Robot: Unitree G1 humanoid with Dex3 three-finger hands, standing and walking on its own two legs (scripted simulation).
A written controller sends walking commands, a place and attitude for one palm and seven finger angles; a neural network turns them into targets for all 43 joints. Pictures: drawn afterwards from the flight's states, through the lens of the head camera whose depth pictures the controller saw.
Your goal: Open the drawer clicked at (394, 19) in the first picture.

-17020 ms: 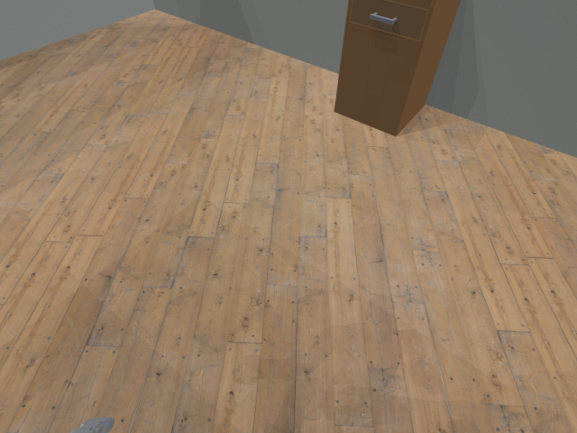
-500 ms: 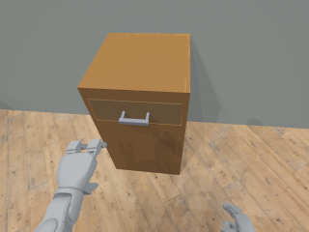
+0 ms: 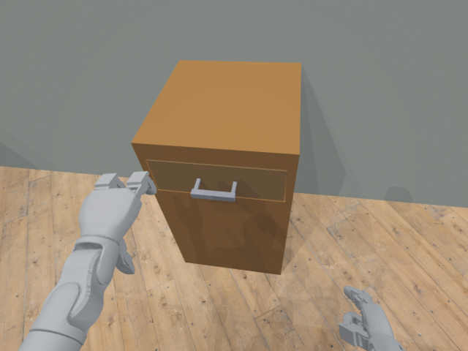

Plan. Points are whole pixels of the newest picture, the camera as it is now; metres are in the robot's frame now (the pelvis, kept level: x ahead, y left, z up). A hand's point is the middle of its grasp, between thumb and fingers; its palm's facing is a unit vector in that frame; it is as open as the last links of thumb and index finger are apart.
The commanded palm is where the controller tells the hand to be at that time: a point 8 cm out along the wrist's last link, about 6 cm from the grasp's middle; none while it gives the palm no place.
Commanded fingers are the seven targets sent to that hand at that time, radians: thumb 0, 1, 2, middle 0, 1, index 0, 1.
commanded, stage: raise the hand with hooked fingers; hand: left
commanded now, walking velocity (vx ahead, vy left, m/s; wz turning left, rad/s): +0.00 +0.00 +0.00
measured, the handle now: (214, 189) +0.54 +0.15 -0.15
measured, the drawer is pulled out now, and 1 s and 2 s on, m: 0.00 0.00 0.00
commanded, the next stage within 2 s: move the hooked fingers above the handle in 0.52 s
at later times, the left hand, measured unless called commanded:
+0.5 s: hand (127, 211) +0.31 +0.23 +0.08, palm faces +0.04 -0.08 -1.00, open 13.8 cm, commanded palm +0.29 +0.24 +0.13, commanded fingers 0.00 -0.50 0.30 -0.30 -1.20 -0.30 -1.20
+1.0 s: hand (148, 209) +0.34 +0.22 +0.04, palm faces +0.00 -0.08 -1.00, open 13.8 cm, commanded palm +0.33 +0.22 +0.09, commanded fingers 0.00 -0.50 0.30 -0.30 -1.20 -0.30 -1.20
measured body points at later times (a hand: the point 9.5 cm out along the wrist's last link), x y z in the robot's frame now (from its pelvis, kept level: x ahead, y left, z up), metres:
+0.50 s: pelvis +0.01 +0.00 +0.00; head +0.05 -0.03 +0.45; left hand +0.30 +0.24 +0.13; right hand +0.18 -0.24 -0.12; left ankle -0.01 +0.10 -0.73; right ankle +0.00 -0.11 -0.73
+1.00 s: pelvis +0.00 +0.00 +0.00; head +0.04 -0.03 +0.44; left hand +0.34 +0.22 +0.09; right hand +0.16 -0.24 -0.13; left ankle -0.01 +0.10 -0.73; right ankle +0.00 -0.11 -0.73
